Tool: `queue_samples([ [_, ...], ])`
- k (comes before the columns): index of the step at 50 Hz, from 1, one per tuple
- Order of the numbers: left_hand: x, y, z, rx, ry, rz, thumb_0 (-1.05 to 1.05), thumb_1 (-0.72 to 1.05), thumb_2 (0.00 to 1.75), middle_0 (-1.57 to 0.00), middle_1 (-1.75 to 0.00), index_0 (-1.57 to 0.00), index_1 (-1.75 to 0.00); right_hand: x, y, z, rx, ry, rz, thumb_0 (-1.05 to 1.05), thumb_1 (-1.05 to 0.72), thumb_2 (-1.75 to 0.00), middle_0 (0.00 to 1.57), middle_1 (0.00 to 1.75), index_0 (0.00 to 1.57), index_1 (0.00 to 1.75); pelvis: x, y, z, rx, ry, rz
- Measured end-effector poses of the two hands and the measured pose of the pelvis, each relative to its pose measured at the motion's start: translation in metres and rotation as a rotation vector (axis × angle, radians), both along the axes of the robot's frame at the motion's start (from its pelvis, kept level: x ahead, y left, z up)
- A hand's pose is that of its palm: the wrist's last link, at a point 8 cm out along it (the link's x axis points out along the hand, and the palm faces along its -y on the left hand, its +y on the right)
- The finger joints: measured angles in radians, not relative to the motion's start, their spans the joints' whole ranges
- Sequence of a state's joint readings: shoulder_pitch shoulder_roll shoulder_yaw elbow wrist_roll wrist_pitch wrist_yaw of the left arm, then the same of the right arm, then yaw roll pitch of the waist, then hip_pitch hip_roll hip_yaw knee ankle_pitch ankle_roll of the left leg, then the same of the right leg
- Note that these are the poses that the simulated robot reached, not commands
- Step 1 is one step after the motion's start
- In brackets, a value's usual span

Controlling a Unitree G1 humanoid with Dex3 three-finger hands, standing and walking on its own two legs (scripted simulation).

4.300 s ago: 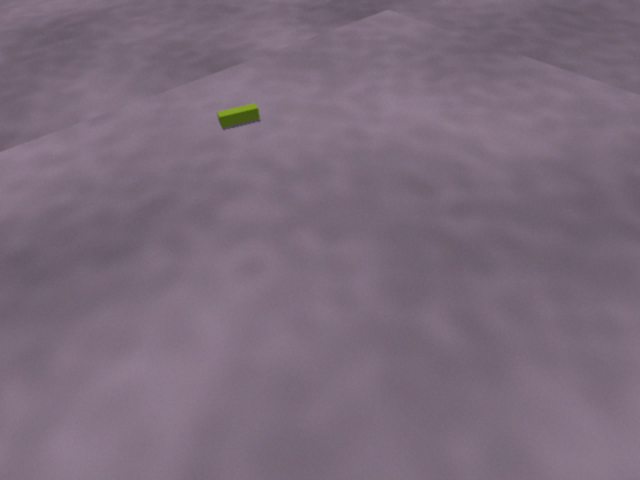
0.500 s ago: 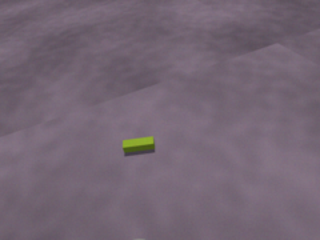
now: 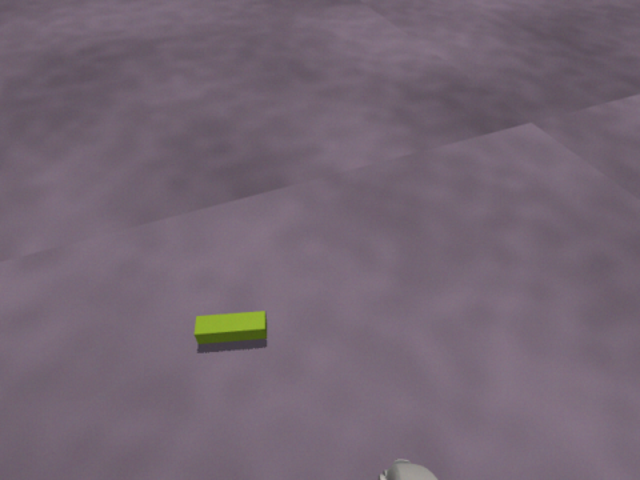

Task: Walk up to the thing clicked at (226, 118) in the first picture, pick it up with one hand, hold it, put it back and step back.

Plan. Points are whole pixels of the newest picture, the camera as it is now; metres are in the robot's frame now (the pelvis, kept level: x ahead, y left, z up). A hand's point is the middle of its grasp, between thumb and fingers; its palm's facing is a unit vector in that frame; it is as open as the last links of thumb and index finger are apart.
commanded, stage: walk up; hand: left
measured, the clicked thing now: (231, 327) +0.73 +0.30 -0.73
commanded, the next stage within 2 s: none
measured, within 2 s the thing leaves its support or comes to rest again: neither
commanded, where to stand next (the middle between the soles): +0.34 -0.05 m, yaw +3 degrees
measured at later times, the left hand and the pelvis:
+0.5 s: hand out of the picture +0.14 +0.21 -0.13, palm faces +0.07 -0.92 -0.39, open 7.4 cm; pelvis +0.16 -0.07 +0.00, yaw +4 degrees
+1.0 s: hand (201, 391) +0.30 +0.20 -0.15, palm faces +0.02 -0.91 -0.42, open 7.4 cm; pelvis +0.24 -0.07 -0.02, yaw +3 degrees
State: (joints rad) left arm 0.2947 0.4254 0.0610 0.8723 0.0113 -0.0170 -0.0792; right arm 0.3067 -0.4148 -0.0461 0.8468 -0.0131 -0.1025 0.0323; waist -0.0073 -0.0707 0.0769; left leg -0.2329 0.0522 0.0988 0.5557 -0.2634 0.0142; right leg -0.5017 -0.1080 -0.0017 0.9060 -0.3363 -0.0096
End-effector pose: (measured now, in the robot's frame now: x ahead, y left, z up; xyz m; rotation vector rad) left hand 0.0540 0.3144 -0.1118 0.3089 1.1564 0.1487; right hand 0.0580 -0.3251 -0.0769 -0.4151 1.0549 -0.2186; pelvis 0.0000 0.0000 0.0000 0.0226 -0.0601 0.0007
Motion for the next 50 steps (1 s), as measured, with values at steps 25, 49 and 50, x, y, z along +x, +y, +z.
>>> queue_samples([
  [25, 0.074, -0.063, 0.017, 0.074, 0.071, 0.15, 0.0, 0.9, 0.9, -0.21, -0.3, -0.2, -0.3, 0.211, -0.05, -0.022, 0.086, 0.079, 0.13, 0.01, -0.91, -0.9, 0.2, 0.3, 0.2, 0.3, 0.16, -0.071, 0.002, -0.04, 0.018, 0.07],
  [49, 0.229, -0.068, -0.003, 0.109, 0.024, 0.083, 0.0, 0.9, 0.9, -0.21, -0.3, -0.2, -0.3, 0.296, -0.046, -0.054, 0.095, 0.072, 0.032, 0.01, -0.91, -0.9, 0.2, 0.3, 0.2, 0.3, 0.241, -0.072, -0.017, -0.024, 0.013, 0.06],
  [50, 0.233, -0.069, -0.002, 0.108, 0.021, 0.078, 0.0, 0.9, 0.9, -0.21, -0.3, -0.2, -0.3, 0.295, -0.045, -0.056, 0.101, 0.082, 0.028, 0.01, -0.91, -0.9, 0.2, 0.3, 0.2, 0.3, 0.241, -0.072, -0.016, -0.022, 0.017, 0.06],
])
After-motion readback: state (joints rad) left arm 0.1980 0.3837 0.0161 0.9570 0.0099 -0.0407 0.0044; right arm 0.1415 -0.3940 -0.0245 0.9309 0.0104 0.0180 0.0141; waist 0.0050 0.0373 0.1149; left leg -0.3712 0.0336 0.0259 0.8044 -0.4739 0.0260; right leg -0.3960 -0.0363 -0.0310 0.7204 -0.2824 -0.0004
